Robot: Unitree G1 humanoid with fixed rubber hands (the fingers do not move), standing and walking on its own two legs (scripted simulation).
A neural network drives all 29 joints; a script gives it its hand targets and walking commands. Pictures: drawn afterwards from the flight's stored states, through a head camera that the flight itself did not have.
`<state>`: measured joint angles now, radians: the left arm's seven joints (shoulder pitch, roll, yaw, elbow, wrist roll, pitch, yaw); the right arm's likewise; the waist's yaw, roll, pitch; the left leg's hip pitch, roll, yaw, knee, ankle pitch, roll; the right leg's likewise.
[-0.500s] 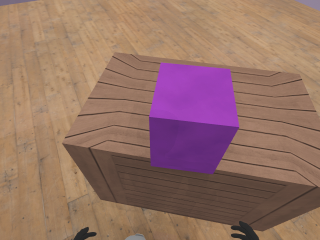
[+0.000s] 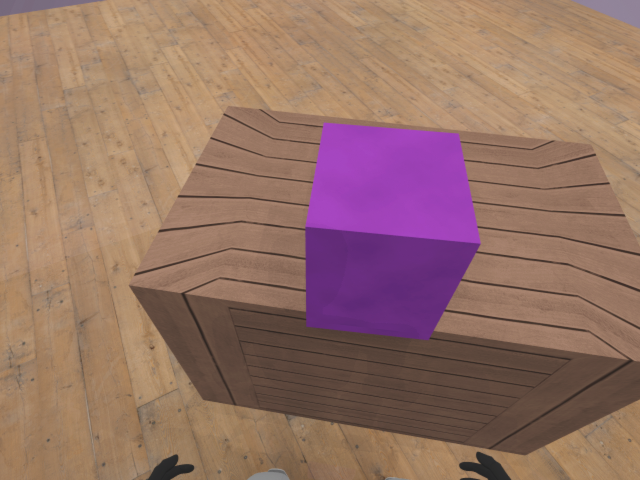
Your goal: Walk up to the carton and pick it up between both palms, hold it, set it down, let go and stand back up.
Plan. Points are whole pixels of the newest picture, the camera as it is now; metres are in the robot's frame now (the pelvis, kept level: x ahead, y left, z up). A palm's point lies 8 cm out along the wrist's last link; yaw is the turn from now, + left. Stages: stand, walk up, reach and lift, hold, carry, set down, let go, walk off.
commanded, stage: walk up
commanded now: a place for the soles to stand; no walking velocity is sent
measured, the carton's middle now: (378, 235) +0.46 -0.07 +0.01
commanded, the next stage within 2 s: none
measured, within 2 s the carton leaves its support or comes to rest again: neither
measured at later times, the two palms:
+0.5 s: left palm out of the picture +0.12 +0.22 -0.11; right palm out of the picture +0.07 -0.22 -0.11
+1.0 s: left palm out of the picture +0.12 +0.22 -0.11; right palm out of the picture +0.03 -0.22 -0.12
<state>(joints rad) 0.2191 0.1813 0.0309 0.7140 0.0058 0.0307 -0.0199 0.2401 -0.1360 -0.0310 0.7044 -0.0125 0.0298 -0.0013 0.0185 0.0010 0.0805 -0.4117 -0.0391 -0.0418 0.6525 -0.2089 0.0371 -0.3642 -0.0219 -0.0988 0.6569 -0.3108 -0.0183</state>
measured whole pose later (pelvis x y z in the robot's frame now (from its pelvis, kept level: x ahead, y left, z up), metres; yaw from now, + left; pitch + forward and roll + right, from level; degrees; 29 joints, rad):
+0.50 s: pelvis -0.02 +0.01 +0.00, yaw -6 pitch -2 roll +0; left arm 0.22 0.17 0.04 0.68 0.02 0.01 -0.02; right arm 0.21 -0.14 -0.03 0.73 -0.01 0.04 0.00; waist 0.02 -0.01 0.08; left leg -0.40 -0.01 0.07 0.64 -0.22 0.05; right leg -0.42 0.03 0.04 0.69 -0.31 -0.02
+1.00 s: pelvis -0.04 +0.02 +0.00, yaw -14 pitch -1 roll +1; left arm 0.25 0.16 0.05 0.66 0.03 0.01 -0.01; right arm 0.20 -0.15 -0.03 0.74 -0.01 0.04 -0.01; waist 0.02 -0.02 0.06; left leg -0.41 0.02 0.16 0.64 -0.21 0.06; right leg -0.39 0.05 0.05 0.73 -0.34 -0.04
